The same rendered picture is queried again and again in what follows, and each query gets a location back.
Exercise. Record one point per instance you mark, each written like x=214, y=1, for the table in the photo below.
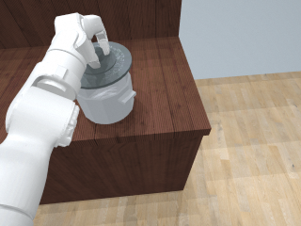
x=153, y=149

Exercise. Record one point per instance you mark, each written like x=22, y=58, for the knob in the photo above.
x=99, y=52

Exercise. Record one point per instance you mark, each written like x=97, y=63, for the robot left forearm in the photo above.
x=64, y=64

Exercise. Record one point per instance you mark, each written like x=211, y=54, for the pot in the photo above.
x=109, y=104

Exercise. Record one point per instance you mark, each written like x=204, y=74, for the lid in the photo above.
x=113, y=67

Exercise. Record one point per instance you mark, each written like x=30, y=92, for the left robot upper arm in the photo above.
x=42, y=121

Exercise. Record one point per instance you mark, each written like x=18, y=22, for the robot left hand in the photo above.
x=100, y=33

